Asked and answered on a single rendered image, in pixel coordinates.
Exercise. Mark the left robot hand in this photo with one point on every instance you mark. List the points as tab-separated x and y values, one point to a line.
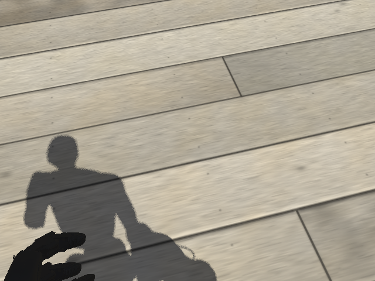
27	264

